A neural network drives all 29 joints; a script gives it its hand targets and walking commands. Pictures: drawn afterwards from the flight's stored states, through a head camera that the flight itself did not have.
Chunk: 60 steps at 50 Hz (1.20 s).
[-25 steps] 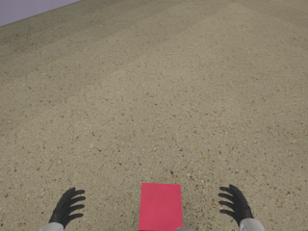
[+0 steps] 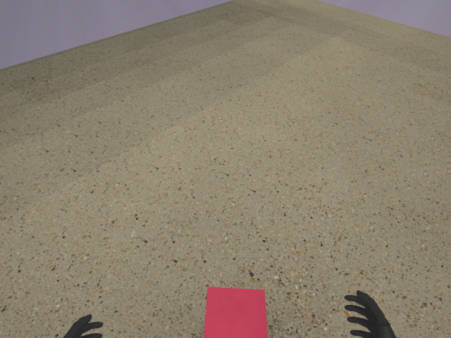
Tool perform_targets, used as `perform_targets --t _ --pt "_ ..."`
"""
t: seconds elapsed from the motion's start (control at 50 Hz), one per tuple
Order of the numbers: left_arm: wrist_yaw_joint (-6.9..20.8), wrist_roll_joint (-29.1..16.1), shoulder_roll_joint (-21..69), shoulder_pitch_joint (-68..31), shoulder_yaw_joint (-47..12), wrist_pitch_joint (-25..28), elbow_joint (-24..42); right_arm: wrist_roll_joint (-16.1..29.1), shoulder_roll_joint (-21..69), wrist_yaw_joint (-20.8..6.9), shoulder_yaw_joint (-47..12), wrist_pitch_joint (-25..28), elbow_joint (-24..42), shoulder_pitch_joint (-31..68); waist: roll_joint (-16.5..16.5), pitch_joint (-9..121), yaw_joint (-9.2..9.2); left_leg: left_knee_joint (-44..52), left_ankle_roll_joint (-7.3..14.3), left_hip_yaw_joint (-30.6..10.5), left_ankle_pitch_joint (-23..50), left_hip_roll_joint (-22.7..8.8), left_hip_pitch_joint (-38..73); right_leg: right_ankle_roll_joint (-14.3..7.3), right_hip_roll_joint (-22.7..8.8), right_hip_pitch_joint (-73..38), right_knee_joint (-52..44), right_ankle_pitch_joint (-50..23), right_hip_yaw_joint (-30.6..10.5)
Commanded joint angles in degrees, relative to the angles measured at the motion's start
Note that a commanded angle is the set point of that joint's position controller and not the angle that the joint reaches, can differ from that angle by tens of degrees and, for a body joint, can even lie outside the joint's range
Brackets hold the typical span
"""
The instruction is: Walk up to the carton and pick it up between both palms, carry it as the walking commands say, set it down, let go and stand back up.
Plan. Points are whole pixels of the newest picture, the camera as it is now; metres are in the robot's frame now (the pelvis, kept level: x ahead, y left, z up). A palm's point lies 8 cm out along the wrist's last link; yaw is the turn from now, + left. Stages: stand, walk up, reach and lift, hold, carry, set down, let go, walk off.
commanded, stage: stand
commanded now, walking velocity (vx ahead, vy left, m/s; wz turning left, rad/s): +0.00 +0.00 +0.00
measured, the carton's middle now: (233, 331) +0.29 -0.05 -0.63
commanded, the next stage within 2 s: none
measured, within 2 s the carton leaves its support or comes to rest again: neither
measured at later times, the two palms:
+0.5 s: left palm out of the picture +0.12 +0.27 -0.10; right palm (382, 337) +0.16 -0.28 -0.07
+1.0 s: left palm out of the picture +0.09 +0.28 -0.11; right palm out of the picture +0.13 -0.28 -0.08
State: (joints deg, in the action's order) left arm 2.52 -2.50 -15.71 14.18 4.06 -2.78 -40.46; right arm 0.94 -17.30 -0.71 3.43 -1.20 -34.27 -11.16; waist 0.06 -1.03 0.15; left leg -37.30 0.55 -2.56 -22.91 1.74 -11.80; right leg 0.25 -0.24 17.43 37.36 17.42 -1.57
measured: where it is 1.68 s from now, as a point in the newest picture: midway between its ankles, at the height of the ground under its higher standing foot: outside the picture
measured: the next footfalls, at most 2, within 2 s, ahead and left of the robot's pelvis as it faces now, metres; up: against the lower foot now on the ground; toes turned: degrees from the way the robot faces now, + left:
none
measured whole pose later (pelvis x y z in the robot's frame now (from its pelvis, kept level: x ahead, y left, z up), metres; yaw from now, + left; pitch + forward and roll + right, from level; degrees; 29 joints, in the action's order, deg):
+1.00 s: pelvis +0.00 +0.00 +0.00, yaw +0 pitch -3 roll +0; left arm 1.6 -2.5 -16.1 12.7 4.1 -0.3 -51.8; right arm 0.9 -17.5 0.9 3.4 1.8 -44.4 -11.2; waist 0.0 1.8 0.1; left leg -37.3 0.6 -2.6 -22.9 1.7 -11.8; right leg 0.3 -0.2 17.4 37.4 17.5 -1.6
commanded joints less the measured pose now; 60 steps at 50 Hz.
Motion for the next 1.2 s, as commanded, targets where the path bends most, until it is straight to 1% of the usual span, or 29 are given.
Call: perform_targets --t 0.0,0.04,0.08,0.16,0.18,0.22,0.24,0.26,0.28,0.36,0.38,0.4,0.5,0.54,0.58,0.68,0.72,0.76,0.82,0.84,0.88,0.94,1.0,1.02,1.04,1.08,1.1,1.12,1.18 --pt "-1.9 5.7 -11.1 -5.4 2.8 4.0 4.4 -3.6 -10.0 0.8 3.6 3.4 3.4 2.0 -3.8 9.8 -0.62 10.1 0.2 -3.7 9.1 -5.0 -4.1 -2.2 -3.3 -4.0 -7.4 -9.8 -3.3" --pt "-2.0 5.2 -10.3 -4.3 2.4 3.8 4.0 -3.5 -10.8 1.7 3.8 3.4 2.7 -0.7 -4.6 9.8 -0.16 10.9 0.4 -5.4 15.9 -6.0 -2.5 -2.5 -3.1 -5.0 -5.9 -12.7 -2.9" --pt "-2.5 5.8 -10.8 -3.6 2.4 4.2 3.2 -3.3 -10.4 2.1 3.7 3.2 2.8 0.8 -1.8 10.0 -0.78 10.0 0.3 -6.0 20.3 -6.5 -2.0 -2.3 -2.8 -4.8 -4.8 -15.3 -1.9" --pt "-2.5 5.4 -10.4 -3.8 2.4 4.2 2.7 -3.4 -11.0 1.7 3.2 3.7 2.5 1.4 -6.5 9.7 -1.85 10.5 -0.1 -4.5 19.5 -5.5 -3.5 -2.1 -2.7 -6.1 -5.0 -14.0 -2.3" --pt "-2.4 5.5 -9.5 -4.4 2.4 4.2 2.0 -3.3 -10.9 1.7 3.3 4.0 1.8 -0.1 -3.9 9.3 -0.9 11.2 0.0 -4.9 19.1 -6.3 -3.3 -2.4 -2.8 -5.8 -5.2 -14.1 -2.0" --pt "-2.4 5.6 -11.4 -4.5 3.0 4.3 1.7 -3.5 -12.1 1.9 3.5 4.1 1.4 -0.1 -3.3 10.2 -1.37 9.7 0.1 -4.2 21.5 -5.5 -1.7 -2.8 -3.0 -5.3 -4.9 -15.7 -2.7" --pt "-2.5 5.7 -11.9 -4.7 3.0 4.3 1.4 -3.7 -12.0 2.1 4.0 4.1 1.6 -0.3 -5.9 10.2 -0.82 8.8 0.1 -3.6 22.4 -5.5 -2.1 -2.9 -3.7 -6.0 -4.6 -17.5 -2.8" --pt "-2.3 5.4 -10.9 -4.8 2.6 4.2 1.1 -3.6 -11.1 2.2 3.6 4.0 1.2 -0.7 -4.1 9.8 -0.56 10.2 0.1 -4.7 21.4 -5.8 -1.8 -3.1 -3.3 -5.3 -3.7 -15.3 -2.8" --pt "-2.3 5.5 -11.7 -4.2 3.3 4.6 1.2 -3.7 -11.8 2.1 3.5 4.2 1.4 -0.5 -4.7 10.1 -1.54 9.9 0.3 -5.3 19.5 -6.0 -2.2 -3.1 -3.1 -5.9 -4.8 -14.3 -2.8" --pt "-2.2 5.4 -10.2 -4.9 2.5 4.6 0.4 -3.5 -10.2 2.2 2.8 4.4 0.7 0.9 -6.1 9.4 -1.2 10.6 0.6 -5.5 19.6 -6.0 -3.4 -2.9 -3.2 -6.0 -4.6 -16.3 -2.2" --pt "-2.1 5.5 -10.6 -5.3 2.3 4.9 0.3 -2.8 -10.0 2.2 2.9 4.3 0.6 -0.4 -2.1 10.0 -0.45 9.5 0.6 -5.4 17.0 -6.0 -1.9 -3.4 -3.5 -4.9 -5.7 -14.2 -3.6" --pt "-2.2 5.4 -11.0 -5.9 2.6 5.0 0.1 -3.5 -10.2 2.2 2.4 4.4 0.1 0.0 -5.2 8.2 -0.51 11.9 0.8 -6.4 15.9 -6.2 -4.1 -3.1 -3.2 -4.9 -5.0 -13.0 -3.4" --pt "-2.5 5.0 -11.8 -4.8 2.8 5.1 -1.2 -3.8 -11.4 2.3 2.9 4.4 -1.7 -0.6 -5.5 8.0 -0.97 12.7 0.8 -6.0 16.0 -6.4 -2.4 -3.3 -3.6 -4.5 -5.4 -11.8 -3.7" --pt "-2.1 5.0 -10.4 -5.3 2.4 5.3 -1.3 -3.6 -12.5 2.4 3.3 4.5 -1.3 1.5 -6.1 7.8 -1.75 11.3 0.7 -5.9 17.1 -6.5 -2.6 -3.1 -2.9 -4.2 -5.0 -13.0 -3.4" --pt "-2.1 4.8 -10.8 -6.2 2.3 5.3 -1.7 -3.2 -11.4 2.3 3.0 4.9 -2.0 0.2 -4.3 8.4 -0.58 10.7 0.8 -5.5 21.8 -6.4 -1.6 -3.2 -3.6 -4.8 -4.3 -17.1 -2.9" --pt "-2.4 4.6 -10.7 -4.9 2.3 4.8 -3.6 -3.5 -11.5 2.6 2.7 4.9 -3.6 -0.3 -6.4 7.5 -0.97 9.7 0.4 -5.0 27.4 -6.7 0.2 -3.8 -3.4 -3.0 -3.1 -18.0 -3.2" --pt "-2.6 5.1 -10.8 -5.0 2.1 5.1 -4.4 -3.5 -12.2 2.4 3.0 4.9 -4.1 -1.3 -3.4 8.2 -0.57 10.3 0.3 -5.8 28.3 -7.1 -0.8 -3.7 -3.2 -5.3 -4.0 -18.8 -3.5" --pt "-2.5 5.2 -12.9 -5.5 3.1 4.9 -4.7 -3.5 -11.6 2.5 3.0 5.1 -4.4 -0.1 -6.1 7.6 -0.8 11.6 0.6 -5.0 22.2 -6.2 -1.9 -4.0 -4.0 -5.3 -4.3 -16.4 -4.4" --pt "-2.3 5.2 -11.3 -5.3 2.1 5.1 -5.5 -3.7 -12.1 2.6 2.7 5.0 -5.5 0.5 -3.9 4.7 -0.88 12.1 1.0 -5.8 16.0 -6.8 -3.1 -3.5 -3.7 -3.6 -7.0 -12.6 -4.2" --pt "-2.1 5.1 -10.7 -6.0 2.0 5.2 -5.6 -3.4 -11.3 2.4 2.4 5.0 -5.2 0.5 -2.2 5.6 -1.14 12.2 1.2 -6.0 16.4 -6.8 -4.9 -3.7 -3.7 -5.5 -5.4 -14.1 -3.2" --pt "-2.4 5.0 -11.1 -4.6 2.0 5.3 -6.4 -3.6 -11.0 2.4 2.1 5.2 -6.4 -2.1 -5.4 5.7 -0.75 12.1 1.2 -5.4 17.6 -6.2 -3.2 -3.9 -4.0 -5.3 -6.1 -14.5 -4.7" --pt "-2.7 5.1 -13.5 -6.2 2.6 5.0 -6.8 -3.2 -11.3 2.5 2.1 5.1 -7.4 -1.0 -3.9 2.4 -0.6 12.6 1.4 -6.0 14.9 -6.4 -3.6 -3.8 -4.3 -3.2 -7.8 -13.1 -5.9" --pt "-2.4 4.6 -11.0 -5.1 1.7 5.2 -8.0 -3.3 -11.7 2.4 2.1 5.2 -7.5 0.8 -6.1 4.7 -1.46 14.0 1.4 -6.7 16.2 -7.2 -2.2 -3.9 -3.8 -3.5 -6.6 -11.8 -5.0" --pt "-2.3 4.7 -11.3 -5.6 2.1 5.2 -8.1 -3.3 -12.3 2.3 2.4 5.4 -8.0 0.1 -6.0 2.6 -1.47 14.5 1.3 -7.2 15.2 -7.3 -3.9 -4.1 -3.4 -3.4 -6.6 -10.2 -4.8" --pt "-2.1 4.5 -11.5 -6.4 1.7 5.2 -8.0 -3.2 -12.2 2.3 2.1 5.5 -7.9 1.2 -2.5 3.7 -1.12 14.5 1.5 -6.8 13.3 -7.0 -3.2 -3.9 -3.8 -3.2 -7.5 -9.5 -5.3" --pt "-2.4 5.0 -12.6 -6.1 2.1 5.5 -8.8 -3.6 -11.3 2.2 1.8 5.4 -8.8 2.1 -5.4 2.6 -1.57 15.1 1.6 -6.8 11.0 -6.6 -4.3 -3.7 -4.0 -4.3 -8.9 -10.5 -5.5" --pt "-2.2 5.0 -13.0 -6.2 2.0 5.4 -9.0 -3.4 -12.8 2.4 2.4 5.4 -9.6 1.3 -3.0 2.2 -1.03 14.2 1.6 -7.2 11.8 -6.8 -4.0 -3.8 -3.6 -4.0 -8.4 -11.3 -5.2" --pt "-2.3 4.5 -12.8 -6.5 2.1 5.1 -9.4 -3.4 -12.4 2.5 2.0 5.6 -9.4 0.1 -4.8 4.5 -0.45 14.2 1.5 -7.4 15.2 -7.5 -2.4 -3.8 -3.9 -4.4 -7.7 -13.2 -5.1" --pt "-2.3 5.1 -12.6 -6.5 1.7 5.5 -10.2 -3.0 -11.8 2.3 1.9 5.3 -10.0 0.7 -4.4 2.5 -0.47 14.0 1.5 -6.7 14.1 -6.7 -3.2 -4.2 -4.1 -3.9 -8.3 -14.7 -5.6"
